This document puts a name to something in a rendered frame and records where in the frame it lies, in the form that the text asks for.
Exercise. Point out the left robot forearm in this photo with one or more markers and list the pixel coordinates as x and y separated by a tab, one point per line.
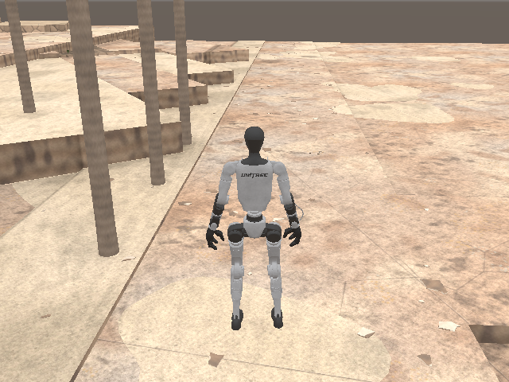
216	215

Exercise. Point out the robot right thigh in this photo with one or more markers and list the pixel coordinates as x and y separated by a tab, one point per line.
273	242

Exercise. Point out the robot left hand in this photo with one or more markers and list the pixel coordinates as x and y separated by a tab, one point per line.
210	238

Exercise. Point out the robot right hand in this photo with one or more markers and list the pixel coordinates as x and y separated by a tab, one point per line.
296	233

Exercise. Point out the robot left upper arm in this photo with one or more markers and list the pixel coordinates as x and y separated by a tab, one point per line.
225	182

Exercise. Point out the right robot foot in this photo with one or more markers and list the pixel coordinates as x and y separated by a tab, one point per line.
277	320

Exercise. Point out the right robot forearm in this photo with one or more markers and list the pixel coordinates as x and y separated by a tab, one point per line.
292	214

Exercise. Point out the robot right upper arm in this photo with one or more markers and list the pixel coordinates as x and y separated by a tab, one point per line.
283	182

